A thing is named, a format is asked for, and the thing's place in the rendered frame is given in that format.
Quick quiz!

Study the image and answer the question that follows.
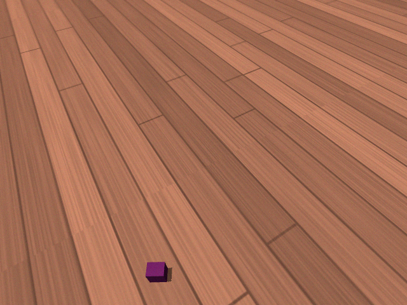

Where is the carton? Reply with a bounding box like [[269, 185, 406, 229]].
[[146, 262, 168, 282]]

